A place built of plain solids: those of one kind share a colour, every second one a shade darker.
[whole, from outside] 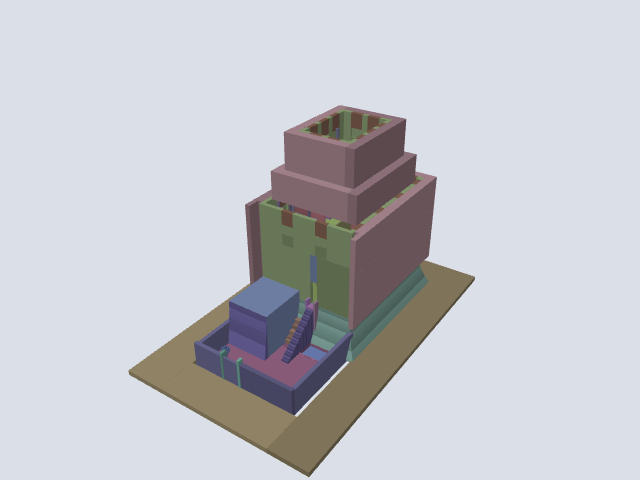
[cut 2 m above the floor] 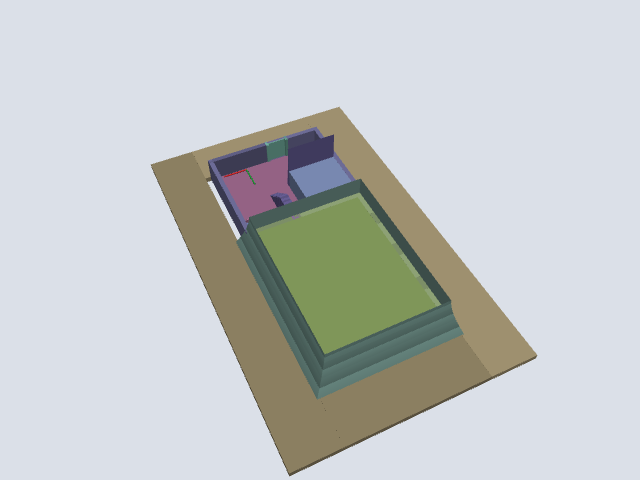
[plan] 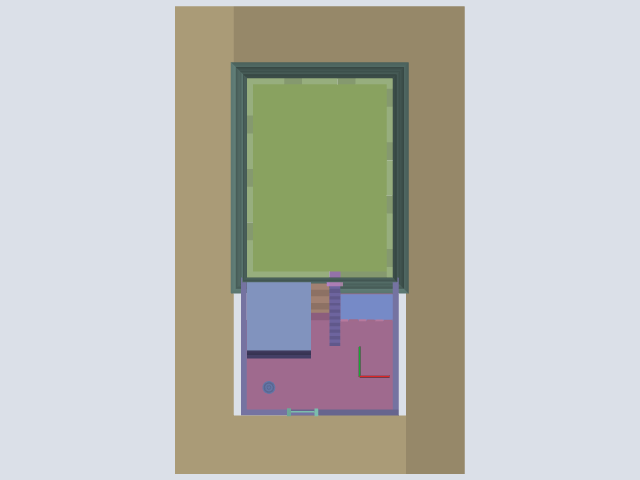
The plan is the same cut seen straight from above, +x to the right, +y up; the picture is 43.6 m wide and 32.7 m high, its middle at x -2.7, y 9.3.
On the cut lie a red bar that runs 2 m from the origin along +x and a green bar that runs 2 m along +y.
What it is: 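A castle tower; a broad house of two floors, an attic in its roof, a lookout on its ridge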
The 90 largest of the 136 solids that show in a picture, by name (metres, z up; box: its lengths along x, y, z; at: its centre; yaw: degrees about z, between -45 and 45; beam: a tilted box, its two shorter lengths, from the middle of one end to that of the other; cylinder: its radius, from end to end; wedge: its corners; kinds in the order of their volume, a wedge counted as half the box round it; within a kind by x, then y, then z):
{
 "floor_storey_1": {"box": [5.3, 12.74, 0.3], "at": [-4.61, 13.53, 9.15]},
 "floor_storey_2": {"box": [9.1, 12.74, 4.44], "at": [-2.71, 13.53, 1.42]},
 "wall_fill_storey_1": {"box": [0.5, 1.3, 5.66], "at": [-8.33, 6.49, 6.17]},
 "wall_fill_storey_2": {"box": [0.5, 1.3, 3.5], "at": [-8.33, 6.49, 10.75]},
 "wall_fill_storey_3": {"box": [0.9, 14.08, 3.5], "at": [-8.13, 14.18, 10.75]},
 "wall_fill_storey_4": {"box": [0.9, 10.9, 2.83], "at": [-6.8, 13.53, 13.91]},
 "wall_fill_storey_5": {"box": [0.9, 9.08, 3.59], "at": [-5.89, 13.53, 17.12]},
 "wall_fill_storey_6": {"box": [7.28, 0.9, 2.83], "at": [-2.71, 8.53, 13.91]},
 "wall_fill_storey_7": {"box": [5.46, 0.9, 3.59], "at": [-2.71, 9.44, 17.12]},
 "wall_fill_storey_8": {"box": [5.46, 0.9, 3.59], "at": [-2.71, 17.62, 17.12]},
 "wall_fill_storey_9": {"box": [9.94, 0.9, 3.5], "at": [-2.71, 20.77, 10.75]},
 "wall_fill_storey_10": {"box": [0.9, 9.08, 3.59], "at": [0.47, 13.53, 17.12]},
 "wall_fill_storey_11": {"box": [0.9, 10.9, 2.83], "at": [1.38, 13.53, 13.91]},
 "wall_fill_storey_12": {"box": [0.9, 14.08, 5.66], "at": [2.71, 14.18, 6.17]},
 "wall_fill_storey_13": {"box": [0.9, 14.08, 3.5], "at": [2.71, 14.18, 10.75]},
 "wall_fill_storey_14": {"box": [0.5, 1.3, 5.66], "at": [2.91, 6.49, 6.17]},
 "wall_fill_storey_15": {"box": [0.5, 1.3, 3.5], "at": [2.91, 6.49, 10.75]},
 "wall_storey_1": {"box": [0.42, 2.54, 9.4], "at": [-7.47, 8.01, 4.3]},
 "wall_storey_2": {"box": [0.42, 2.54, 3.5], "at": [-7.47, 8.01, 10.75]},
 "wall_storey_3": {"box": [0.42, 1.22, 4.89], "at": [-7.47, 9.89, 2.04]},
 "wall_storey_4": {"box": [0.42, 2.42, 9.4], "at": [-7.47, 11.71, 4.3]},
 "wall_storey_5": {"box": [0.42, 1.22, 4.89], "at": [-7.47, 13.53, 2.04]},
 "wall_storey_6": {"box": [0.42, 2.42, 9.4], "at": [-7.47, 15.35, 4.3]},
 "wall_storey_7": {"box": [0.42, 1.22, 4.89], "at": [-7.47, 17.17, 2.04]},
 "wall_storey_8": {"box": [0.42, 2.54, 9.4], "at": [-7.47, 19.05, 4.3]},
 "wall_storey_9": {"box": [2.54, 0.42, 3.5], "at": [-6.41, 6.95, 10.75]},
 "wall_storey_10": {"box": [2.54, 0.42, 9.4], "at": [-6.41, 20.11, 4.3]},
 "wall_storey_11": {"box": [0.42, 1.21, 3.59], "at": [-5.23, 16.57, 17.12]},
 "wall_storey_12": {"box": [5.62, 0.42, 9.4], "at": [-4.87, 6.95, 4.3]},
 "wall_storey_13": {"box": [1.21, 0.42, 3.59], "at": [-4.84, 16.96, 17.12]},
 "wall_storey_14": {"box": [1.22, 0.42, 4.89], "at": [-4.53, 20.11, 2.04]},
 "wall_storey_15": {"box": [2.42, 0.42, 3.5], "at": [-2.71, 6.95, 10.75]},
 "wall_storey_16": {"box": [2.42, 0.42, 9.4], "at": [-2.71, 20.11, 4.3]},
 "wall_storey_17": {"box": [1.22, 0.42, 4.89], "at": [-0.89, 20.11, 2.04]},
 "wall_storey_18": {"box": [3.57, 0.42, 9.4], "at": [0.47, 6.95, 4.3]},
 "wall_storey_19": {"box": [2.54, 0.42, 3.5], "at": [0.99, 6.95, 10.75]},
 "wall_storey_20": {"box": [2.54, 0.42, 9.4], "at": [0.99, 20.11, 4.3]},
 "wall_storey_21": {"box": [0.42, 0.72, 9.4], "at": [2.05, 7.1, 4.3]},
 "wall_storey_22": {"box": [0.42, 1.22, 4.89], "at": [2.05, 8.07, 2.04]},
 "wall_storey_23": {"box": [0.42, 2.42, 9.4], "at": [2.05, 9.89, 4.3]},
 "wall_storey_24": {"box": [0.42, 2.42, 3.5], "at": [2.05, 9.89, 10.75]},
 "wall_storey_25": {"box": [0.42, 1.22, 4.89], "at": [2.05, 11.71, 2.04]},
 "wall_storey_26": {"box": [0.42, 2.42, 9.4], "at": [2.05, 13.53, 4.3]},
 "wall_storey_27": {"box": [0.42, 2.42, 3.5], "at": [2.05, 13.53, 10.75]},
 "wall_storey_28": {"box": [0.42, 1.22, 4.89], "at": [2.05, 15.35, 2.04]},
 "wall_storey_29": {"box": [0.42, 2.42, 9.4], "at": [2.05, 17.17, 4.3]},
 "wall_storey_30": {"box": [0.42, 2.42, 3.5], "at": [2.05, 17.17, 10.75]},
 "wall_storey_31": {"box": [0.42, 1.22, 4.89], "at": [2.05, 18.99, 2.04]},
 "ground_garden_1": {"box": [4.0, 31.87, 0.5], "at": [-10.58, 9.29, -0.27]},
 "ground_garden_2": {"box": [11.74, 4.0, 0.5], "at": [-2.71, -4.65, -0.27]},
 "ground_garden_3": {"box": [11.74, 4.0, 0.5], "at": [-2.71, 23.22, -0.27]},
 "ground_garden_4": {"box": [4.0, 31.87, 0.5], "at": [5.16, 9.29, -0.27]},
 "wall_court_mass_left_1": {"box": [4.37, 4.97, 4.69], "at": [-5.5, 4.26, 2.24]},
 "floor_court_1": {"box": [6.37, 2.92, 0.8], "at": [-4.5, 5.28, -0.4]},
 "floor_court_2": {"box": [9.94, 6.08, 0.8], "at": [-2.71, 0.79, -0.4]},
 "floor_court_3": {"box": [3.57, 1.15, 0.8], "at": [0.47, 6.17, -0.4]},
 "base_stones_1": {"wedge": [[-8.77, 5.65, -0.25], [-8.77, 5.65, 0.0], [-8.77, 21.41, -0.25], [-8.77, 21.41, 0.0], [-8.44, 5.98, -0.25], [-8.44, 5.98, 0.77], [-8.44, 21.08, -0.25], [-8.44, 21.08, 0.77]]},
 "base_stones_2": {"wedge": [[-8.77, 5.65, -0.25], [-8.77, 5.65, 0.0], [-8.44, 5.98, -0.25], [-8.44, 5.98, 0.77], [3.02, 5.98, -0.25], [3.02, 5.98, 0.77], [3.35, 5.65, -0.25], [3.35, 5.65, 0.0]]},
 "base_stones_3": {"wedge": [[-8.77, 21.41, -0.25], [-8.77, 21.41, 0.0], [-8.44, 21.08, -0.25], [-8.44, 21.08, 0.77], [3.02, 21.08, -0.25], [3.02, 21.08, 0.77], [3.35, 21.41, -0.25], [3.35, 21.41, 0.0]]},
 "base_stones_4": {"wedge": [[-8.44, 5.98, -0.25], [-8.44, 5.98, 0.77], [-8.44, 21.08, -0.25], [-8.44, 21.08, 0.77], [-8.17, 6.26, -0.25], [-8.17, 6.26, 1.49], [-8.17, 20.81, -0.25], [-8.17, 20.81, 1.49]]},
 "base_stones_5": {"wedge": [[-8.44, 5.98, -0.25], [-8.44, 5.98, 0.77], [-8.17, 6.26, -0.25], [-8.17, 6.26, 1.49], [2.74, 6.26, -0.25], [2.74, 6.26, 1.49], [3.02, 5.98, -0.25], [3.02, 5.98, 0.77]]},
 "base_stones_6": {"wedge": [[-8.44, 21.08, -0.25], [-8.44, 21.08, 0.77], [-8.17, 20.81, -0.25], [-8.17, 20.81, 1.49], [2.74, 20.81, -0.25], [2.74, 20.81, 1.49], [3.02, 21.08, -0.25], [3.02, 21.08, 0.77]]},
 "base_stones_7": {"wedge": [[-8.17, 6.26, -0.25], [-8.17, 6.26, 1.49], [-8.17, 20.81, -0.25], [-8.17, 20.81, 1.49], [-7.95, 6.47, -0.25], [-7.95, 6.47, 2.16], [-7.95, 20.59, -0.25], [-7.95, 20.59, 2.16]]},
 "base_stones_8": {"wedge": [[-8.17, 6.26, -0.25], [-8.17, 6.26, 1.49], [-7.95, 6.47, -0.25], [-7.95, 6.47, 2.16], [2.53, 6.47, -0.25], [2.53, 6.47, 2.16], [2.74, 6.26, -0.25], [2.74, 6.26, 1.49]]},
 "base_stones_9": {"wedge": [[-8.17, 20.81, -0.25], [-8.17, 20.81, 1.49], [-7.95, 20.59, -0.25], [-7.95, 20.59, 2.16], [2.53, 20.59, -0.25], [2.53, 20.59, 2.16], [2.74, 20.81, -0.25], [2.74, 20.81, 1.49]]},
 "base_stones_10": {"wedge": [[-7.95, 6.47, -0.25], [-7.95, 6.47, 2.16], [-7.95, 20.59, -0.25], [-7.95, 20.59, 2.16], [-7.8, 6.62, -0.25], [-7.8, 6.62, 2.76], [-7.8, 20.44, -0.25], [-7.8, 20.44, 2.76]]},
 "base_stones_11": {"wedge": [[-7.95, 6.47, -0.25], [-7.95, 6.47, 2.16], [-7.8, 6.62, -0.25], [-7.8, 6.62, 2.76], [2.38, 6.62, -0.25], [2.38, 6.62, 2.76], [2.53, 6.47, -0.25], [2.53, 6.47, 2.16]]},
 "base_stones_12": {"wedge": [[-7.95, 20.59, -0.25], [-7.95, 20.59, 2.16], [-7.8, 20.44, -0.25], [-7.8, 20.44, 2.76], [2.38, 20.44, -0.25], [2.38, 20.44, 2.76], [2.53, 20.59, -0.25], [2.53, 20.59, 2.16]]},
 "base_stones_13": {"wedge": [[-7.8, 6.62, -0.25], [-7.8, 6.62, 2.76], [-7.8, 20.44, -0.25], [-7.8, 20.44, 2.76], [-7.71, 6.71, -0.25], [-7.71, 6.71, 3.28], [-7.71, 20.35, -0.25], [-7.71, 20.35, 3.28]]},
 "base_stones_14": {"wedge": [[-7.8, 6.62, -0.25], [-7.8, 6.62, 2.76], [-7.71, 6.71, -0.25], [-7.71, 6.71, 3.28], [2.29, 6.71, -0.25], [2.29, 6.71, 3.28], [2.38, 6.62, -0.25], [2.38, 6.62, 2.76]]},
 "base_stones_15": {"wedge": [[-7.8, 20.44, -0.25], [-7.8, 20.44, 2.76], [-7.71, 20.35, -0.25], [-7.71, 20.35, 3.28], [2.29, 20.35, -0.25], [2.29, 20.35, 3.28], [2.38, 20.44, -0.25], [2.38, 20.44, 2.76]]},
 "base_stones_16": {"wedge": [[2.29, 6.71, -0.25], [2.29, 6.71, 3.28], [2.29, 20.35, -0.25], [2.29, 20.35, 3.28], [2.38, 6.62, -0.25], [2.38, 6.62, 2.76], [2.38, 20.44, -0.25], [2.38, 20.44, 2.76]]},
 "base_stones_17": {"wedge": [[2.38, 6.62, -0.25], [2.38, 6.62, 2.76], [2.38, 20.44, -0.25], [2.38, 20.44, 2.76], [2.53, 6.47, -0.25], [2.53, 6.47, 2.16], [2.53, 20.59, -0.25], [2.53, 20.59, 2.16]]},
 "base_stones_18": {"wedge": [[2.53, 6.47, -0.25], [2.53, 6.47, 2.16], [2.53, 20.59, -0.25], [2.53, 20.59, 2.16], [2.74, 6.26, -0.25], [2.74, 6.26, 1.49], [2.74, 20.81, -0.25], [2.74, 20.81, 1.49]]},
 "base_stones_19": {"wedge": [[2.74, 6.26, -0.25], [2.74, 6.26, 1.49], [2.74, 20.81, -0.25], [2.74, 20.81, 1.49], [3.02, 5.98, -0.25], [3.02, 5.98, 0.77], [3.02, 21.08, -0.25], [3.02, 21.08, 0.77]]},
 "base_stones_20": {"wedge": [[3.02, 5.98, -0.25], [3.02, 5.98, 0.77], [3.02, 21.08, -0.25], [3.02, 21.08, 0.77], [3.35, 5.65, -0.25], [3.35, 5.65, 0.0], [3.35, 21.41, -0.25], [3.35, 21.41, 0.0]]},
 "wall_court_1": {"box": [0.4, 9.39, 2.7], "at": [-7.88, 2.05, 0.95]},
 "wall_court_2": {"box": [3.14, 0.4, 2.9], "at": [-6.51, -2.45, 1.05]},
 "wall_court_3": {"box": [2.12, 0.2, 2.5], "at": [-3.88, -2.55, 1.25]},
 "wall_court_4": {"box": [5.48, 0.4, 2.9], "at": [-0.08, -2.45, 1.05]},
 "wall_court_5": {"box": [0.4, 9.39, 2.7], "at": [2.46, 2.05, 0.95]},
 "wall_beside_right_1": {"box": [0.12, 6.26, 6.61], "at": [-1.9, 13.14, 6.94]},
 "floor_court_pond_right_1": {"box": [3.57, 1.78, 0.5], "at": [0.47, 4.71, -0.55]},
 "base_stones_mass_left_1": {"wedge": [[-7.68, 1.22, -0.25], [-7.68, 1.22, 0.0], [-7.68, 1.46, -0.25], [-7.68, 1.46, 1.5], [-3.31, 1.22, -0.25], [-3.31, 1.22, 0.0], [-3.31, 1.46, -0.25], [-3.31, 1.46, 1.5]]},
 "base_stones_mass_left_2": {"wedge": [[-7.68, 1.46, -0.25], [-7.68, 1.46, 1.5], [-7.68, 1.64, -0.25], [-7.68, 1.64, 2.83], [-3.31, 1.46, -0.25], [-3.31, 1.46, 1.5], [-3.31, 1.64, -0.25], [-3.31, 1.64, 2.83]]},
 "base_stones_mass_left_3": {"wedge": [[-7.68, 1.64, -0.25], [-7.68, 1.64, 2.83], [-7.68, 1.74, -0.25], [-7.68, 1.74, 3.91], [-3.31, 1.64, -0.25], [-3.31, 1.64, 2.83], [-3.31, 1.74, -0.25], [-3.31, 1.74, 3.91]]},
 "terrace_left_1": {"box": [1.25, 0.45, 1.61], "at": [-2.69, 5.69, 0.56]},
 "terrace_left_2": {"box": [1.25, 0.83, 2.0], "at": [-2.69, 6.33, 0.75]},
 "floor_hda_1": {"box": [0.75, 0.6, 3.69], "at": [-1.69, 6.44, 1.79]},
 "floor_sill_storey_1": {"box": [0.75, 0.42, 4.44], "at": [-1.69, 6.95, 1.42]}
}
